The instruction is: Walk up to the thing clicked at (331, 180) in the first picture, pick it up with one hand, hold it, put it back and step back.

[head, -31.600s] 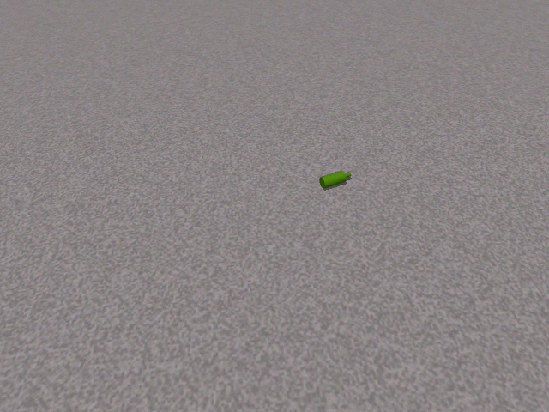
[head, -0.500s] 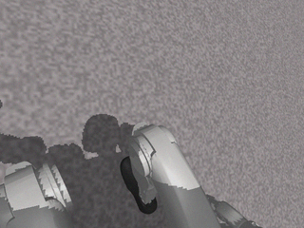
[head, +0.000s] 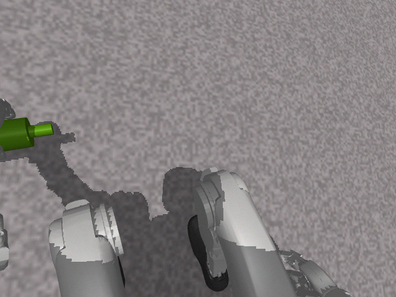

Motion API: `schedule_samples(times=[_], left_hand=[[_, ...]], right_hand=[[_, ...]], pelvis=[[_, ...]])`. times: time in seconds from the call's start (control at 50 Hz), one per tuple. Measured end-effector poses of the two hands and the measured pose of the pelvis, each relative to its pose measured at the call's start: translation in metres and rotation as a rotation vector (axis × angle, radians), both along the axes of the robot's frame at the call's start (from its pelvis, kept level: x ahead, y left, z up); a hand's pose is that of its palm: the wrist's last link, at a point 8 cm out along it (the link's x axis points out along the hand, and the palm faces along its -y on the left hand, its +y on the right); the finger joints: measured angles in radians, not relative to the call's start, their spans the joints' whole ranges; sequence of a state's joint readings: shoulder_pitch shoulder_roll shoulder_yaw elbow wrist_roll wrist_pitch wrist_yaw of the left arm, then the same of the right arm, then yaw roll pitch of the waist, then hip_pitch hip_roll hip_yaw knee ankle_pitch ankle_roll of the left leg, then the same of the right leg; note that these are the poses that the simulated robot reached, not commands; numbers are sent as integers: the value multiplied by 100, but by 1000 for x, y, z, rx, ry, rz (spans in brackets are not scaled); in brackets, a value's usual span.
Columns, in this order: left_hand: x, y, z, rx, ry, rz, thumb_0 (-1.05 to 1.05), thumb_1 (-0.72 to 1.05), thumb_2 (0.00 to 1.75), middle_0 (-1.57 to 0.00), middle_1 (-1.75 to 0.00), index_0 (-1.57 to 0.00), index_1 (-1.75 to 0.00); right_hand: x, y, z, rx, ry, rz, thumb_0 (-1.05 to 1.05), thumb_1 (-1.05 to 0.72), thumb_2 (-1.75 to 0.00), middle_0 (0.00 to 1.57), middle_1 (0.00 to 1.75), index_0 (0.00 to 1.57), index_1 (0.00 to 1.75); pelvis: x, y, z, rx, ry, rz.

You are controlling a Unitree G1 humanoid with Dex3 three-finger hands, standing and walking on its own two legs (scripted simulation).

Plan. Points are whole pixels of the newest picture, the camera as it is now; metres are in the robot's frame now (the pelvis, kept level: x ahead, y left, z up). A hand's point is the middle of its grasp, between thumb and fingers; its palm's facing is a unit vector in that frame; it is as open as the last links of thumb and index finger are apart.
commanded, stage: settle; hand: left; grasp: from above
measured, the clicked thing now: (6, 135) +0.47 +0.31 -0.22
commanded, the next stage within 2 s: lift in 0.22 s
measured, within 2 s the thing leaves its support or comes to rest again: neither
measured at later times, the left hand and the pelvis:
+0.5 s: hand out of the picture +0.45 +0.32 -0.13, palm faces -0.45 -0.06 -0.89, open 8.5 cm; pelvis -0.01 +0.00 +0.02, yaw +3 degrees
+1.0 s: hand out of the picture +0.38 +0.32 +0.01, palm faces -0.46 -0.10 -0.88, open 8.7 cm; pelvis -0.01 +0.00 +0.13, yaw +7 degrees
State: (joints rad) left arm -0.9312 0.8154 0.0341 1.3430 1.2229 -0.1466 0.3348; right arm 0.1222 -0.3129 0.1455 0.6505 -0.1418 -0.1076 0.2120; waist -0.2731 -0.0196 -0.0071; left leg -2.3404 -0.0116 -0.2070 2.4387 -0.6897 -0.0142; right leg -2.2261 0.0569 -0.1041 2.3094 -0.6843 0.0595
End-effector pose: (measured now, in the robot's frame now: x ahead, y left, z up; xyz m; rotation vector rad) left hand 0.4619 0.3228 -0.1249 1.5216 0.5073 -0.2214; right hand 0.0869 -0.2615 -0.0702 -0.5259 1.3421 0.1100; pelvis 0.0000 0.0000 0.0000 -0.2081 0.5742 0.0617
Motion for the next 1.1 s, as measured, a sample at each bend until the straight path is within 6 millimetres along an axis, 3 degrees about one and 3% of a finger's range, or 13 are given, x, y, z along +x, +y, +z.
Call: schedule_samples(times=[0.4, 0.56, 0.84, 1.1], left_hand=[[-7, -1, 44, -16, 1, -57, -1, 24, 10, -96, -10, -98, -9], [-14, 0, 65, -31, 12, -14, -1, 24, 11, -95, -12, -96, -12], [-54, 5, 136, -54, 39, -13, -1, 22, 16, -93, -15, -95, -15], [-92, -3, 236, -62, 6, -14, -1, 21, 19, -91, -18, -93, -18]], right_hand=[[-30, -11, 12, -69, 51, -104, 1, -92, -90, 20, 30, 21, 30], [-32, -9, 23, -66, 40, -163, 1, -92, -90, 20, 30, 21, 30], [4, 1, 60, -19, -55, -180, 1, -92, -90, 20, 30, 21, 30], [49, 10, 128, 16, -186, -183, 1, -91, -90, 20, 30, 21, 30]], pelvis=[[-9, -3, 16, 29, 3, 21], [-10, -2, 31, 37, 24, 30], [-9, 0, 84, 65, 40, 50], [-3, 0, 160, 95, -8, 67]])
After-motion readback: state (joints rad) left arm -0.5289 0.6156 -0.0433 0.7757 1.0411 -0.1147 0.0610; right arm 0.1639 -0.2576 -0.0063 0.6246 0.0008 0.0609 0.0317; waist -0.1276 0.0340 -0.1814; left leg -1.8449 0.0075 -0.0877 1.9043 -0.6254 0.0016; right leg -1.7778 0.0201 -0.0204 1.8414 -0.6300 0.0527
